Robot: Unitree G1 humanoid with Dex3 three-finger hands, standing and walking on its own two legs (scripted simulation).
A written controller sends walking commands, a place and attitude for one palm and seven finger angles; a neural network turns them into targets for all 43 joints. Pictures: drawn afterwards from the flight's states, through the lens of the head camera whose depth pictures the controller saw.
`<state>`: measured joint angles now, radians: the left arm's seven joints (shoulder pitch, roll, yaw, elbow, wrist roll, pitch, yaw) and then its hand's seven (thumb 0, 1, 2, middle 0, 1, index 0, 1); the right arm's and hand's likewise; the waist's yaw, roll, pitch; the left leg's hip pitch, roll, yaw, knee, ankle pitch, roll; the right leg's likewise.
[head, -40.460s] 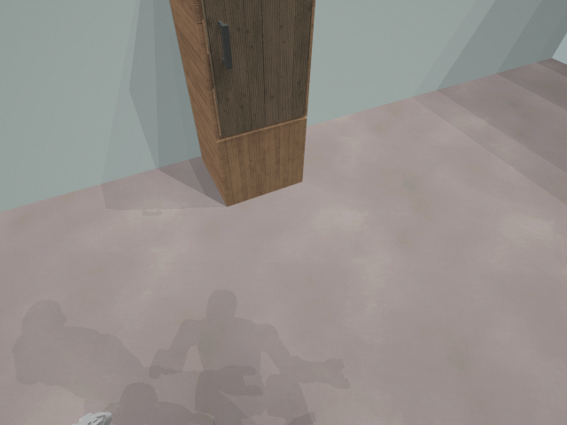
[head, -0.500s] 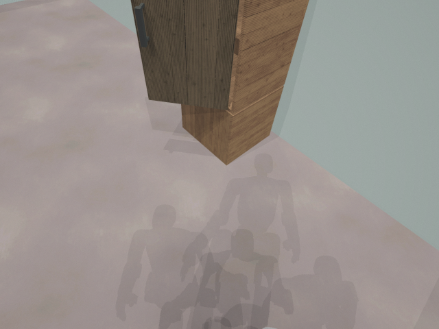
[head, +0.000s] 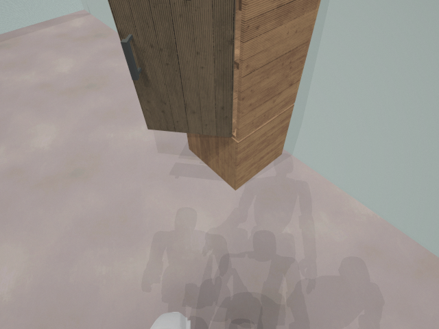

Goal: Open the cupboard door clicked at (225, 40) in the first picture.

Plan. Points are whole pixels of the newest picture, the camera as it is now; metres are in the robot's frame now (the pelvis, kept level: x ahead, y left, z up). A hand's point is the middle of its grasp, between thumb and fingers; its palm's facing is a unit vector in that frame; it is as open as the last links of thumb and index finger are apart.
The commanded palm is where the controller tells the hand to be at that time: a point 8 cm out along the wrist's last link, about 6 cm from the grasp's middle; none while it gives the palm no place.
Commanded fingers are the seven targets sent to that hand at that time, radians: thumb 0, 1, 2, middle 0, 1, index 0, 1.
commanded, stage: take the last steps up to it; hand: left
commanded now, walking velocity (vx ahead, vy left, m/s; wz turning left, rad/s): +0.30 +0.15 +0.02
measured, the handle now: (132, 57) +0.90 +0.33 +0.01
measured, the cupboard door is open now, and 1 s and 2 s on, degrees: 40 40 40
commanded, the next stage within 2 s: come to a stop and stand still in 0.58 s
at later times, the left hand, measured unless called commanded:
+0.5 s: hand (101, 294) +0.21 +0.29 -0.18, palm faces +0.07 -0.98 -0.17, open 7.4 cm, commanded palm none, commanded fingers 0.00 0.90 0.90 -0.20 -0.30 -0.20 -0.30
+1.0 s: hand (116, 222) +0.39 +0.31 -0.18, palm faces +0.01 -0.98 -0.21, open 7.2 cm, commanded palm none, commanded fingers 0.00 0.90 0.90 -0.20 -0.30 -0.20 -0.30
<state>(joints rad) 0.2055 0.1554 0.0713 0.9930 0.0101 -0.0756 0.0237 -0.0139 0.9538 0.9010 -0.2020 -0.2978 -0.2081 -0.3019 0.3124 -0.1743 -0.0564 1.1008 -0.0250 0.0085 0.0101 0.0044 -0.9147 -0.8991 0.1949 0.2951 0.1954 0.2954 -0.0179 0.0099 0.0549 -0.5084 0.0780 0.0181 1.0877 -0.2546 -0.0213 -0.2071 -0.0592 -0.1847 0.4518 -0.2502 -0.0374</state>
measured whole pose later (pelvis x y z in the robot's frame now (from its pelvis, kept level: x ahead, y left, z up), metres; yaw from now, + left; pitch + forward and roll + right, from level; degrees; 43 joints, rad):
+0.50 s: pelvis +0.19 +0.11 +0.00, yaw -1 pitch +1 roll +1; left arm 0.25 0.17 0.06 1.05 0.03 -0.01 0.00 0.01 0.91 0.90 -0.20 -0.30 -0.20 -0.30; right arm 0.22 -0.17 -0.04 1.00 -0.02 -0.07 -0.02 -0.02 -0.95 -0.90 0.20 0.30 0.20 0.30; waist 0.04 -0.04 0.05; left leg -0.20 -0.02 0.18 0.40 -0.22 0.08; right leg -0.54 -0.11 -0.07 1.11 -0.32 -0.01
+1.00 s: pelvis +0.31 +0.12 -0.01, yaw -2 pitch -1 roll +0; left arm 0.15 0.18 0.05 1.01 0.02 0.01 0.04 0.00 0.93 0.90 -0.20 -0.30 -0.21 -0.30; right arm 0.20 -0.15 -0.04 1.05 0.00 0.04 -0.02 0.00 -0.92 -0.90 0.20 0.30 0.20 0.30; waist -0.01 -0.03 0.10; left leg -0.36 0.04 0.04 0.71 -0.37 -0.05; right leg -0.28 -0.06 -0.11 0.54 -0.25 -0.01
